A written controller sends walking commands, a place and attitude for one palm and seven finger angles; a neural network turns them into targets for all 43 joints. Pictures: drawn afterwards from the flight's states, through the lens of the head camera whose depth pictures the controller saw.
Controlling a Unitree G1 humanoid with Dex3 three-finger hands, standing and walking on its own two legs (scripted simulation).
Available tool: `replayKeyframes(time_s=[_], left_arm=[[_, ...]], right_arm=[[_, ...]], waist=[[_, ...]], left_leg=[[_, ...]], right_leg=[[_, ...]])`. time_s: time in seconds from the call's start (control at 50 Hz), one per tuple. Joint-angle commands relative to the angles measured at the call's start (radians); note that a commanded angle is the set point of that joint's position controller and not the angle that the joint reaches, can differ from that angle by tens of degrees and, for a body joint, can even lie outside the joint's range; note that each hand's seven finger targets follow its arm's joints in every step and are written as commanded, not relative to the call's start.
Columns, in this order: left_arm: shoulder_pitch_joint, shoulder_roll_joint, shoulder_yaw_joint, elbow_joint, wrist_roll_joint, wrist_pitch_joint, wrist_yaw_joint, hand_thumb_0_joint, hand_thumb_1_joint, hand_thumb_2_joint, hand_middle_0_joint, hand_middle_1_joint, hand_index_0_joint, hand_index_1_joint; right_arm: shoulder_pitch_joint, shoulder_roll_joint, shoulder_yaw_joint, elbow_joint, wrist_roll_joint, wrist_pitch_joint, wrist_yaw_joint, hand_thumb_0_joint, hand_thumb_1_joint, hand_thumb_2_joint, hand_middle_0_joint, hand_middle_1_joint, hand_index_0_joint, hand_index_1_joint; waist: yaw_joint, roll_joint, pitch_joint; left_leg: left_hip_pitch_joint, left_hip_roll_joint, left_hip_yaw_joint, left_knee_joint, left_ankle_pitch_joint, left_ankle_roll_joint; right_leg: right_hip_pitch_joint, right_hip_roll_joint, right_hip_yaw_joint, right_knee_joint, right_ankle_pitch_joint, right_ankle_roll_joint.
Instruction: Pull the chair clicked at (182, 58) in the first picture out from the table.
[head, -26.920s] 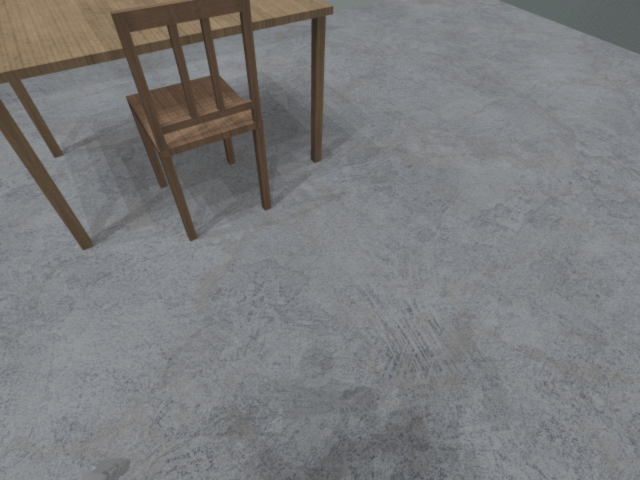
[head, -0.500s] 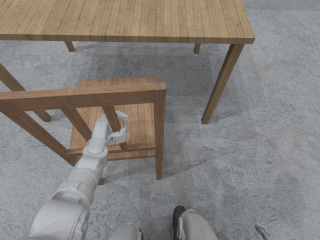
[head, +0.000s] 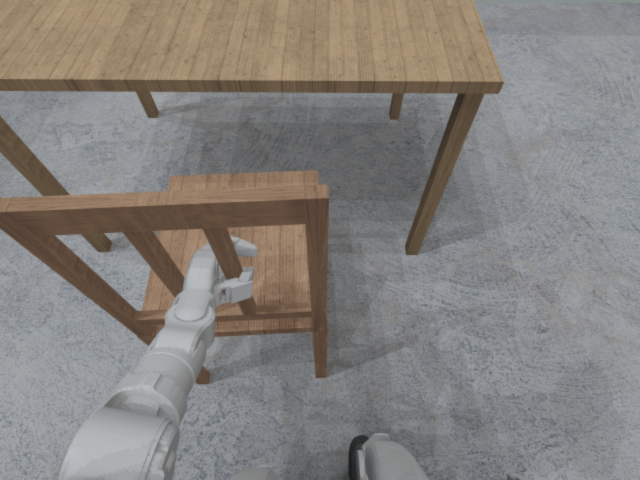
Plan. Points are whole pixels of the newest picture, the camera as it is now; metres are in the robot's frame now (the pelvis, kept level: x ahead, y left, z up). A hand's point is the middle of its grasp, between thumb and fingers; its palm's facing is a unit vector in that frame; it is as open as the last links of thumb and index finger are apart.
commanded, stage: step backward, pulling the chair out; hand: left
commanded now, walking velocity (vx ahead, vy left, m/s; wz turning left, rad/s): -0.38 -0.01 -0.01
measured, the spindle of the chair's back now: (172, 277) +0.39 +0.23 -0.07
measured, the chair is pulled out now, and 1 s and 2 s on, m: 0.26 0.32 0.32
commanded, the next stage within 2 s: none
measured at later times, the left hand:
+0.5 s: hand (241, 315) +0.33 +0.12 -0.05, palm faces -0.03 -0.99 -0.17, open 5.5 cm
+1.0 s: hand (241, 322) +0.32 +0.11 -0.05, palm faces -0.01 -0.98 -0.18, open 5.5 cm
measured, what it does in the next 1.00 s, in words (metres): steps on the spot: left foot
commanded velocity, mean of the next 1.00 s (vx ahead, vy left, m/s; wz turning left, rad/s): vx -0.38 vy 0.05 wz -0.06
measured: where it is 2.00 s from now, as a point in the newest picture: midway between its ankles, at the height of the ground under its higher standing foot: outside the picture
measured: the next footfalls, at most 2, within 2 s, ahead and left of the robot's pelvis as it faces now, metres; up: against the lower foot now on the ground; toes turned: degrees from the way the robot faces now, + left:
left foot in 0.28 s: -0.05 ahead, +0.12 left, +0.00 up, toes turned +4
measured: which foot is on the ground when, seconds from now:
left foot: down 0.00-0.12, up 0.14-0.26, down 0.28-1.00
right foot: down 0.00-1.00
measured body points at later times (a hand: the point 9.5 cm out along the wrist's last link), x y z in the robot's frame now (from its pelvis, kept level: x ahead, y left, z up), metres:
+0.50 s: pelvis -0.05 +0.00 +0.00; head +0.03 -0.01 +0.44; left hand +0.32 +0.17 -0.03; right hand +0.03 -0.27 -0.13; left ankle -0.06 +0.12 -0.72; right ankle +0.10 -0.10 -0.72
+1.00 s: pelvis -0.06 +0.00 -0.01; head +0.01 -0.02 +0.44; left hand +0.31 +0.17 -0.03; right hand +0.00 -0.28 -0.14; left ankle -0.09 +0.11 -0.72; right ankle +0.10 -0.10 -0.72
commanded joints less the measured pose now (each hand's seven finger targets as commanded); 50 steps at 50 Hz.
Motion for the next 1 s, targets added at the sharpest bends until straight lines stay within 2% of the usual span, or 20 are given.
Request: replayKeyframes(time_s=[0.0, 0.06, 0.1, 0.14, 0.18, 0.24, 0.28, 0.3, 0.34, 0.4, 0.48, 0.54, 0.6, 0.64, 0.72, 0.78, 0.82, 0.88, 0.94, 0.98], left_arm=[[-0.477, 0.111, 0.016, -0.120, 0.041, -0.072, 0.010, 0.000, 0.900, 0.900, -0.500, -1.450, -0.500, -1.450], [-0.439, 0.195, 0.070, -0.081, 0.039, -0.088, 0.022, 0.000, 0.900, 0.900, -0.500, -1.450, -0.500, -1.450], [-0.418, 0.223, 0.077, -0.060, 0.040, -0.084, 0.024, 0.000, 0.900, 0.900, -0.500, -1.450, -0.500, -1.450], [-0.412, 0.229, 0.080, -0.068, 0.039, -0.065, 0.028, 0.000, 0.900, 0.900, -0.500, -1.450, -0.500, -1.450], [-0.401, 0.214, 0.074, -0.093, 0.037, -0.044, 0.025, 0.000, 0.900, 0.900, -0.500, -1.450, -0.500, -1.450], [-0.375, 0.186, 0.053, -0.170, 0.027, -0.027, 0.024, 0.000, 0.900, 0.900, -0.500, -1.450, -0.500, -1.450], [-0.333, 0.157, 0.037, -0.225, 0.018, -0.022, 0.015, 0.000, 0.900, 0.900, -0.500, -1.450, -0.500, -1.450], [-0.340, 0.139, 0.023, -0.253, 0.009, -0.025, 0.011, 0.000, 0.900, 0.900, -0.500, -1.450, -0.500, -1.450], [-0.369, 0.107, -0.010, -0.296, 0.010, -0.038, 0.009, 0.000, 0.900, 0.900, -0.500, -1.450, -0.500, -1.450], [-0.384, 0.117, 0.003, -0.260, 0.012, -0.040, 0.015, 0.000, 0.900, 0.900, -0.500, -1.450, -0.500, -1.450], [-0.468, 0.135, 0.014, -0.181, 0.023, -0.051, 0.019, 0.000, 0.900, 0.900, -0.500, -1.450, -0.500, -1.450], [-0.482, 0.143, 0.016, -0.128, 0.021, -0.068, 0.016, 0.000, 0.900, 0.900, -0.500, -1.450, -0.500, -1.450], [-0.417, 0.173, 0.042, -0.067, 0.016, -0.082, 0.023, 0.000, 0.900, 0.900, -0.500, -1.450, -0.500, -1.450], [-0.394, 0.187, 0.051, -0.056, 0.022, -0.085, 0.024, 0.000, 0.900, 0.900, -0.500, -1.450, -0.500, -1.450], [-0.418, 0.195, 0.057, -0.082, 0.028, -0.088, 0.023, 0.000, 0.900, 0.900, -0.500, -1.450, -0.500, -1.450], [-0.415, 0.168, 0.041, -0.100, 0.029, -0.077, 0.021, 0.000, 0.900, 0.900, -0.500, -1.450, -0.500, -1.450], [-0.429, 0.145, 0.018, -0.158, 0.021, -0.083, 0.018, 0.000, 0.900, 0.900, -0.500, -1.450, -0.500, -1.450], [-0.431, 0.127, 0.015, -0.170, 0.020, -0.074, 0.015, 0.000, 0.900, 0.900, -0.500, -1.450, -0.500, -1.450], [-0.445, 0.144, 0.030, -0.153, 0.022, -0.075, 0.016, 0.000, 0.900, 0.900, -0.500, -1.450, -0.500, -1.450], [-0.451, 0.162, 0.040, -0.135, 0.027, -0.072, 0.019, 0.000, 0.900, 0.900, -0.500, -1.450, -0.500, -1.450]], right_arm=[[0.017, -0.143, -0.058, -0.039, -0.011, -0.029, -0.004, 0.000, -0.900, -0.900, 0.200, 0.300, 0.200, 0.300], [0.059, -0.146, -0.077, -0.028, 0.013, -0.028, -0.010, 0.000, -0.900, -0.900, 0.200, 0.300, 0.200, 0.300], [0.057, -0.142, -0.073, -0.034, 0.024, -0.030, -0.004, 0.000, -0.900, -0.900, 0.200, 0.300, 0.200, 0.300], [0.041, -0.145, -0.070, -0.040, 0.035, -0.040, 0.005, 0.000, -0.900, -0.900, 0.200, 0.300, 0.200, 0.300], [0.048, -0.151, -0.064, -0.041, 0.038, -0.043, 0.012, 0.000, -0.900, -0.900, 0.200, 0.300, 0.200, 0.300], [0.036, -0.157, -0.052, -0.056, 0.034, -0.032, 0.012, 0.000, -0.900, -0.900, 0.200, 0.300, 0.200, 0.300], [0.014, -0.179, -0.061, -0.098, 0.027, -0.015, -0.001, 0.000, -0.900, -0.900, 0.200, 0.300, 0.200, 0.300], [-0.002, -0.166, -0.058, -0.120, 0.029, -0.010, -0.006, 0.000, -0.900, -0.900, 0.200, 0.300, 0.200, 0.300], [-0.025, -0.145, -0.042, -0.153, 0.027, -0.004, -0.004, 0.000, -0.900, -0.900, 0.200, 0.300, 0.200, 0.300], [-0.041, -0.158, -0.040, -0.138, 0.019, 0.005, -0.019, 0.000, -0.900, -0.900, 0.200, 0.300, 0.200, 0.300], [0.006, -0.159, -0.055, -0.083, 0.016, 0.005, -0.025, 0.000, -0.900, -0.900, 0.200, 0.300, 0.200, 0.300], [0.004, -0.146, -0.047, -0.063, 0.022, 0.003, -0.021, 0.000, -0.900, -0.900, 0.200, 0.300, 0.200, 0.300], [0.063, -0.145, -0.060, -0.029, 0.038, -0.021, -0.016, 0.000, -0.900, -0.900, 0.200, 0.300, 0.200, 0.300], [0.077, -0.142, -0.064, -0.016, 0.046, -0.044, -0.006, 0.000, -0.900, -0.900, 0.200, 0.300, 0.200, 0.300], [0.073, -0.147, -0.053, -0.005, 0.050, -0.073, 0.005, 0.000, -0.900, -0.900, 0.200, 0.300, 0.200, 0.300], [0.063, -0.177, -0.053, -0.026, 0.043, -0.071, -0.004, 0.000, -0.900, -0.900, 0.200, 0.300, 0.200, 0.300], [0.023, -0.156, -0.046, -0.069, 0.039, -0.069, -0.012, 0.000, -0.900, -0.900, 0.200, 0.300, 0.200, 0.300], [0.010, -0.155, -0.040, -0.090, 0.034, -0.061, -0.020, 0.000, -0.900, -0.900, 0.200, 0.300, 0.200, 0.300], [0.031, -0.156, -0.050, -0.084, 0.032, -0.044, -0.024, 0.000, -0.900, -0.900, 0.200, 0.300, 0.200, 0.300], [0.043, -0.164, -0.050, -0.081, 0.029, -0.036, -0.024, 0.000, -0.900, -0.900, 0.200, 0.300, 0.200, 0.300]], waist=[[-0.014, 0.083, -0.395], [-0.022, -0.065, -0.514], [-0.010, -0.106, -0.536], [0.006, -0.139, -0.534], [-0.003, -0.122, -0.558], [-0.023, -0.069, -0.578], [-0.004, 0.073, -0.550], [0.004, 0.083, -0.546], [0.001, 0.091, -0.517], [0.014, 0.161, -0.414], [-0.007, 0.082, -0.410], [0.004, 0.054, -0.332], [-0.001, -0.136, -0.387], [0.003, -0.199, -0.447], [-0.002, -0.139, -0.531], [-0.004, 0.029, -0.509], [0.008, 0.099, -0.494], [0.014, 0.094, -0.437], [0.005, 0.011, -0.440], [0.002, 0.010, -0.405]], left_leg=[[0.079, 0.214, -0.137, -0.069, 0.596, -0.005], [-0.016, 0.102, -0.068, 0.054, 0.251, -0.050], [-0.040, 0.031, -0.068, 0.167, -0.147, -0.057], [-0.049, 0.011, -0.083, 0.230, -0.218, -0.047], [-0.035, 0.024, -0.085, 0.183, -0.191, -0.045], [0.041, 0.053, -0.068, -0.096, -0.016, -0.036], [0.057, 0.157, -0.167, -0.192, 0.238, 0.016], [0.046, 0.180, -0.151, -0.185, 0.265, 0.019], [-0.001, 0.163, -0.096, -0.222, 0.072, 0.006], [-0.055, 0.224, -0.129, -0.270, 0.147, 0.019], [0.011, 0.201, -0.071, -0.146, 0.299, -0.008], [-0.118, 0.164, -0.062, -0.126, 0.011, -0.008], [-0.019, 0.050, -0.031, 0.017, -0.162, -0.024], [0.055, 0.007, -0.012, 0.114, -0.162, -0.030], [0.090, 0.022, -0.026, 0.028, -0.128, -0.027], [0.045, 0.105, -0.105, -0.186, 0.063, 0.007], [0.008, 0.144, -0.082, -0.205, 0.070, 0.009], [-0.063, 0.169, -0.096, -0.228, 0.055, 0.008], [-0.065, 0.149, -0.069, -0.152, 0.110, -0.012], [-0.107, 0.136, -0.070, -0.144, 0.002, -0.010]], right_leg=[[0.206, -0.037, 0.051, -0.011, 0.189, 0.001], [0.337, -0.190, 0.207, -0.080, 0.450, -0.062], [0.389, -0.307, 0.301, -0.203, 0.394, -0.101], [0.429, -0.340, 0.316, -0.266, 0.270, -0.100], [0.472, -0.344, 0.275, -0.241, 0.360, -0.106], [0.468, -0.267, 0.155, -0.162, 0.414, -0.055], [0.407, -0.111, 0.044, -0.091, 0.279, 0.027], [0.434, -0.080, 0.031, -0.078, 0.238, 0.037], [0.415, -0.081, 0.038, -0.091, -0.002, 0.027], [0.364, -0.025, 0.008, 0.038, -0.005, 0.019], [0.272, -0.049, 0.053, 0.010, 0.166, 0.005], [0.250, -0.091, 0.106, -0.021, -0.024, -0.017], [0.208, -0.204, 0.269, -0.274, -0.110, -0.058], [0.239, -0.269, 0.312, -0.371, -0.129, -0.072], [0.339, -0.266, 0.220, -0.310, 0.045, -0.058], [0.333, -0.138, 0.082, -0.160, 0.103, 0.005], [0.348, -0.099, 0.052, -0.105, 0.023, 0.023], [0.345, -0.074, 0.048, -0.032, -0.006, 0.011], [0.321, -0.101, 0.096, -0.037, 0.110, -0.008], [0.295, -0.120, 0.120, -0.060, 0.045, -0.017]])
